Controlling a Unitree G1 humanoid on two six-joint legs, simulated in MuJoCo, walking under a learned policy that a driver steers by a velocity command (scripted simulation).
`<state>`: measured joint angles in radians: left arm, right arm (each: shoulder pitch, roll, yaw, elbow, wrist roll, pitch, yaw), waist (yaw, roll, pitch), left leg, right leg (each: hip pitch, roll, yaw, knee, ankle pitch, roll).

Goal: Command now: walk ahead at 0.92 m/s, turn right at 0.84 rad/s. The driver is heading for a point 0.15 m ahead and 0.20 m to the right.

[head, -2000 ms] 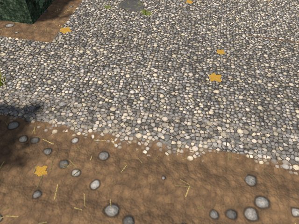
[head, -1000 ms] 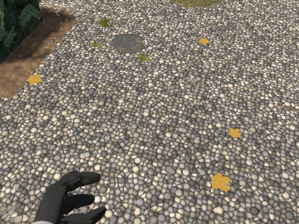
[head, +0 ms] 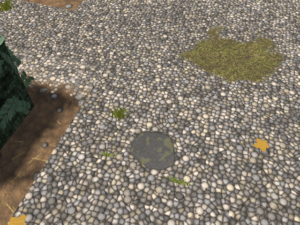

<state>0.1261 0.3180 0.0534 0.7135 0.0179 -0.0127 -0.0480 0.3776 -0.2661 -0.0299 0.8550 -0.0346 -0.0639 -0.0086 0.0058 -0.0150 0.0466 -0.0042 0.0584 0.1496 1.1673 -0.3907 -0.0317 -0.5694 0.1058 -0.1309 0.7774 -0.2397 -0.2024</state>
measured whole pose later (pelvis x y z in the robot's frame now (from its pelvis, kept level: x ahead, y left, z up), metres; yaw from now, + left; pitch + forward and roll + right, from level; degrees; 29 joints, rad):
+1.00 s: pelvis +0.34 +0.03 +0.05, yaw -12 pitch -1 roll -1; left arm 0.33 0.20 0.00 1.02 0.01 0.01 0.03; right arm 0.27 -0.21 -0.01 0.97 -0.02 0.01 -0.01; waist -0.02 0.01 -0.02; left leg -0.33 -0.05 0.02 0.40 -0.05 0.08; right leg -0.16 0.05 0.02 0.45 -0.28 -0.03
